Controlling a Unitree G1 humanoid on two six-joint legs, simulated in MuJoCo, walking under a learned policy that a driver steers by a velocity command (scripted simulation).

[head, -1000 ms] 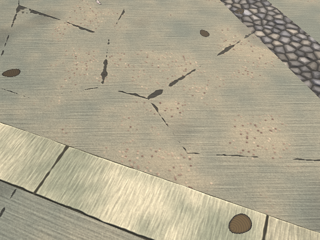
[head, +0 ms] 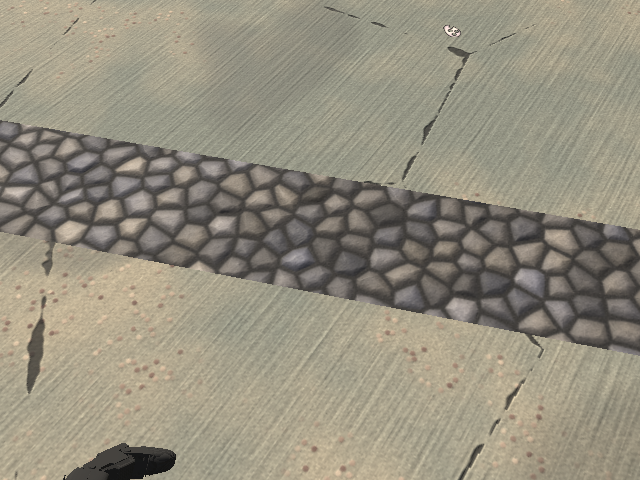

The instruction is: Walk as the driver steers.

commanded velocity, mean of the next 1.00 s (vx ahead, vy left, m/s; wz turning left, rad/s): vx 0.11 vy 0.00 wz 0.77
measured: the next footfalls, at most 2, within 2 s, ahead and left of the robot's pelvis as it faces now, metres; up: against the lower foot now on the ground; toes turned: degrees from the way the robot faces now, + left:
left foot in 0.28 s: +0.37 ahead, +0.16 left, +0.00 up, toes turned +8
right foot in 0.88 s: +0.45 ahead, +0.03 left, +0.00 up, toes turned +54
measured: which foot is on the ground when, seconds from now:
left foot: up 0.00-0.26, down 0.28-0.90, up 0.92-1.00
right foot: down 0.00-0.26, up 0.28-0.86, down 0.88-1.00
